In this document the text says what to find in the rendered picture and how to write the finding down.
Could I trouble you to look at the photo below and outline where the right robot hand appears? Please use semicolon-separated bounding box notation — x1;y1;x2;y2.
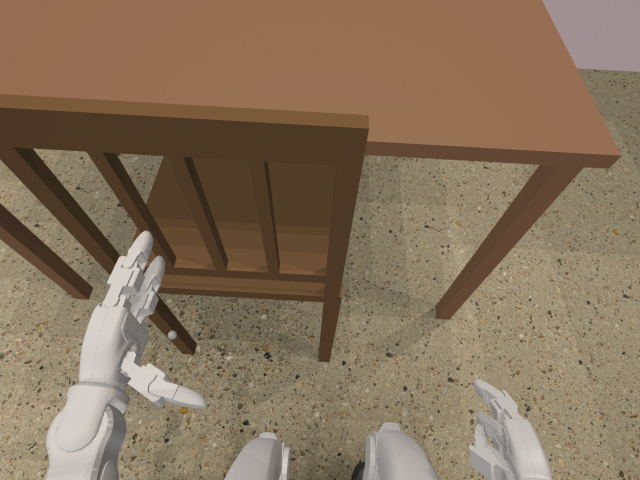
469;379;552;480

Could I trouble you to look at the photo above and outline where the robot left forearm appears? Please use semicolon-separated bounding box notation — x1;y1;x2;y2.
45;382;130;480

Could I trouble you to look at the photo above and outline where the robot thigh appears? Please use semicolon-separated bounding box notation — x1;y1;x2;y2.
224;438;290;480
365;430;440;480

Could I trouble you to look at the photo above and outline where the table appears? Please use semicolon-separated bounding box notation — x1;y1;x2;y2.
0;0;622;320

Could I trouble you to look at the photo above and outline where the left robot hand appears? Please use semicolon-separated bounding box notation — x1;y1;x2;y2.
79;231;208;409

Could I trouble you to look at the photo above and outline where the chair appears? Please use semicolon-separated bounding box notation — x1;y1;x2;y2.
0;94;369;362

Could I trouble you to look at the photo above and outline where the left robot thigh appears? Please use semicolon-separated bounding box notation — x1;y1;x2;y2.
224;438;290;480

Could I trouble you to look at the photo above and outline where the right robot thigh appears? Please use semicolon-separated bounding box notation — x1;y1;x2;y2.
365;430;440;480

